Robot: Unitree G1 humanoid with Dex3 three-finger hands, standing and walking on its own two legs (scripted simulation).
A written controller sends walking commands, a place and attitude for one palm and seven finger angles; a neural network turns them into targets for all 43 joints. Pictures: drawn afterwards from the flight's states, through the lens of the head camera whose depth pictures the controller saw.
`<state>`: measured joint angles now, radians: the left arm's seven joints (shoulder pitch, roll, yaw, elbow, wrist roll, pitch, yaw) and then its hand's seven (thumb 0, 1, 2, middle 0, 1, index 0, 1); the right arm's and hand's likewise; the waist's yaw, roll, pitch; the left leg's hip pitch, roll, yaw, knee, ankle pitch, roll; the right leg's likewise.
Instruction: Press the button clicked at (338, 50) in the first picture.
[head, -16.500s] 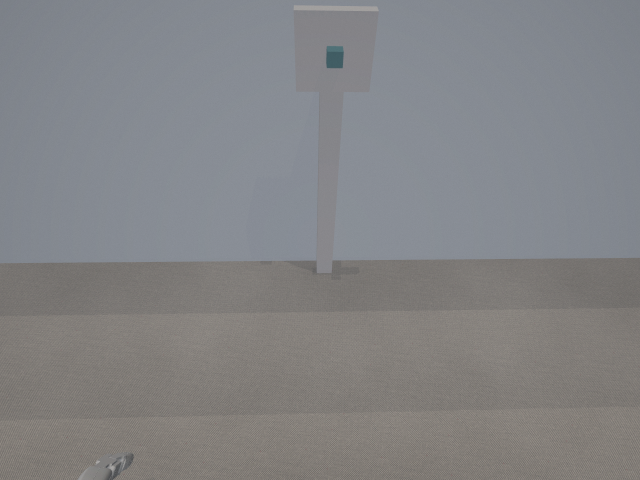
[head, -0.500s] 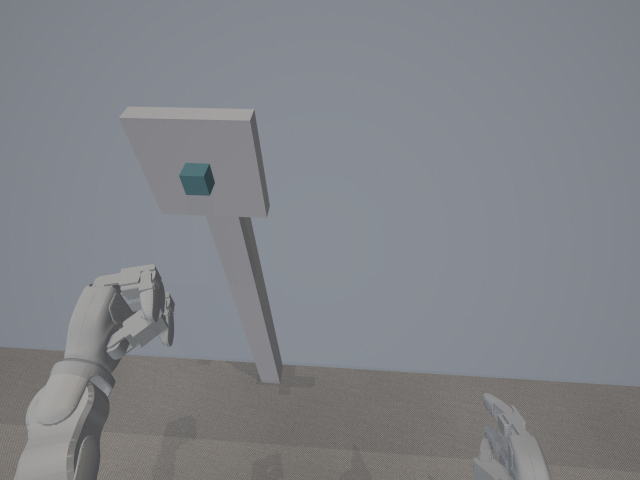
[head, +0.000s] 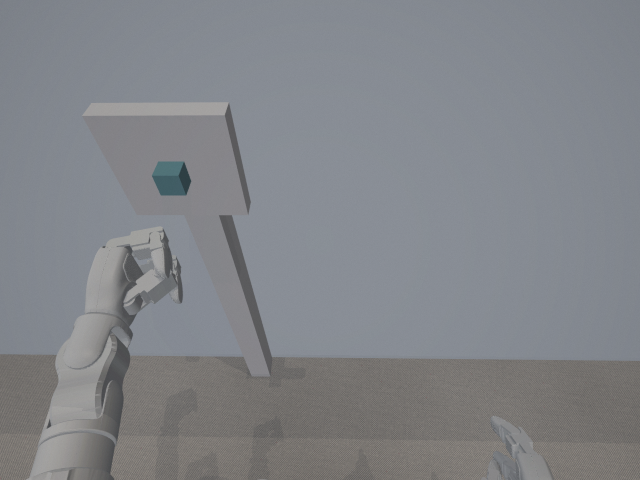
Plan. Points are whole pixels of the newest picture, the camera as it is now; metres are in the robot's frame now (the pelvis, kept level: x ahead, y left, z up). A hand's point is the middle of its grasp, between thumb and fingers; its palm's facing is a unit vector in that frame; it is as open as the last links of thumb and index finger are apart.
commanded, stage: aim a knuckle at the button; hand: left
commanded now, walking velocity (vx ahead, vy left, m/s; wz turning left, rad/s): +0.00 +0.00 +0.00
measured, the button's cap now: (173, 176) +0.48 +0.23 +0.12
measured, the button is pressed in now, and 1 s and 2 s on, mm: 0 0 1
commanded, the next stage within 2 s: press the button with the knuckle in 1.24 s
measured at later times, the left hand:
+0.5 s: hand (190, 235) +0.40 +0.20 +0.08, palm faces +0.03 -1.00 -0.01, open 3.1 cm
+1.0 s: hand (188, 243) +0.39 +0.20 +0.08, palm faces +0.03 -1.00 +0.01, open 3.1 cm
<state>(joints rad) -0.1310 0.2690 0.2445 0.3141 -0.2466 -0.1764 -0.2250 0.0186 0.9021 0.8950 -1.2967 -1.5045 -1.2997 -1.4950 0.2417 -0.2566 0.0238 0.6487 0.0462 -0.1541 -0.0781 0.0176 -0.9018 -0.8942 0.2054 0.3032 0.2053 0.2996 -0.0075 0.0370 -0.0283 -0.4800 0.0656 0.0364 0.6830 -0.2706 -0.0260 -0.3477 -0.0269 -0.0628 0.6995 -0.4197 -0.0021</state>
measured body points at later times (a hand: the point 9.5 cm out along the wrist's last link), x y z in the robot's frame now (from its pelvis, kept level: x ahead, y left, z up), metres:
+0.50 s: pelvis +0.00 +0.00 -0.01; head +0.05 +0.00 +0.44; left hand +0.39 +0.25 +0.09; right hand +0.09 -0.26 -0.12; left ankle +0.05 +0.14 -0.72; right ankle -0.04 -0.11 -0.72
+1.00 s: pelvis +0.00 +0.01 -0.01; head +0.04 +0.01 +0.44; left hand +0.38 +0.25 +0.08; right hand +0.11 -0.24 -0.12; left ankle +0.05 +0.14 -0.72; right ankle -0.04 -0.11 -0.72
